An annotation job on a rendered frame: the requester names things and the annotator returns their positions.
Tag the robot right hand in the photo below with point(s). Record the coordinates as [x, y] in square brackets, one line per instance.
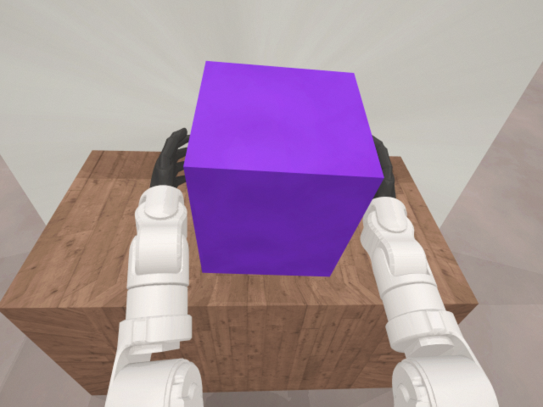
[387, 187]

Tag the pedestal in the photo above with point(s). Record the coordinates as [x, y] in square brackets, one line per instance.
[249, 332]

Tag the robot left upper arm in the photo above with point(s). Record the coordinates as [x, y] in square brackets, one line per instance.
[160, 383]

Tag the robot left hand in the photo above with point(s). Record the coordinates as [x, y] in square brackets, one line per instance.
[166, 166]

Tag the robot right upper arm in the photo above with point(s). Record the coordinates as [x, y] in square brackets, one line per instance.
[441, 381]

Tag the right robot forearm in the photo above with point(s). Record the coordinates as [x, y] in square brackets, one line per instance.
[418, 324]

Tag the left robot forearm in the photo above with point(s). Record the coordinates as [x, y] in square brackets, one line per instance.
[157, 317]

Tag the carton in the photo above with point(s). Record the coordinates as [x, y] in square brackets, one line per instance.
[280, 168]

